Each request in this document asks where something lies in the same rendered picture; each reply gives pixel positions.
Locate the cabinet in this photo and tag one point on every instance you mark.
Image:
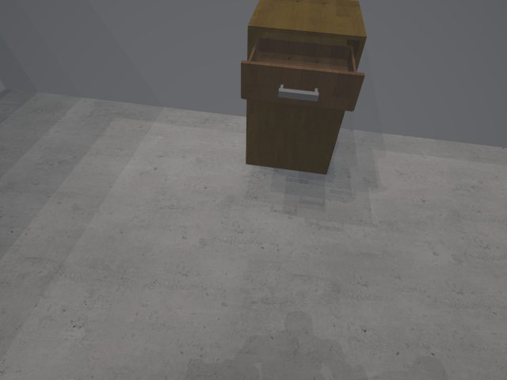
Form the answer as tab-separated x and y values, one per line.
296	137

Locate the handle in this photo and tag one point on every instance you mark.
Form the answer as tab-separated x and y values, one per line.
298	94

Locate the drawer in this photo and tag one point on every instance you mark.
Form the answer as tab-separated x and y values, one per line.
300	65

